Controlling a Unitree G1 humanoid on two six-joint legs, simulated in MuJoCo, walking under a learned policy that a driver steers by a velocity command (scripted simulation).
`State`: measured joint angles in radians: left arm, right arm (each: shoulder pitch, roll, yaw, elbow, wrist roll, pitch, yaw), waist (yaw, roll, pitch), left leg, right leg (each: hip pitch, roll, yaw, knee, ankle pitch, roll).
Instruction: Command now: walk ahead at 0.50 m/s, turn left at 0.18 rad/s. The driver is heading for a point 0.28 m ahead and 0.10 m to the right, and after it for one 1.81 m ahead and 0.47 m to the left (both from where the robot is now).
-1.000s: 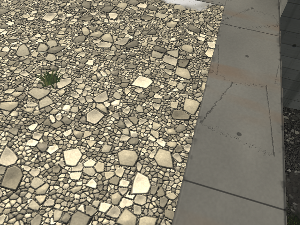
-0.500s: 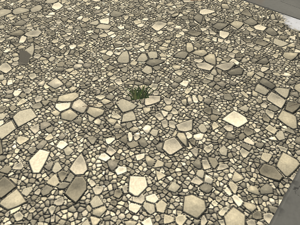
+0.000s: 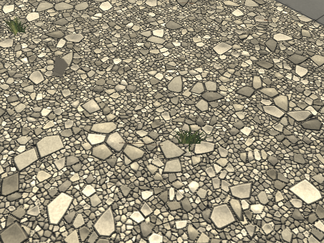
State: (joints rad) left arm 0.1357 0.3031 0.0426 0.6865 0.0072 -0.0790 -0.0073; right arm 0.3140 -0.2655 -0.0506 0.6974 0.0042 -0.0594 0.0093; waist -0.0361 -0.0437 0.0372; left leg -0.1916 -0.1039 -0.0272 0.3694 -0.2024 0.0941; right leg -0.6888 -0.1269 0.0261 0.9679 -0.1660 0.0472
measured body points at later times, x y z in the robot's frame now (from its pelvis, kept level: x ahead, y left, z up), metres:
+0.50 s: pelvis +0.23 -0.06 -0.01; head +0.28 -0.06 +0.44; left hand +0.40 +0.18 -0.11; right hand +0.34 -0.33 -0.13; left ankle +0.28 +0.11 -0.70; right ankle +0.29 -0.14 -0.74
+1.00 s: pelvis +0.29 +0.00 +0.00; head +0.33 +0.05 +0.45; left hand +0.39 +0.32 -0.12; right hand +0.49 -0.25 -0.08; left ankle +0.28 +0.09 -0.74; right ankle +0.33 -0.15 -0.67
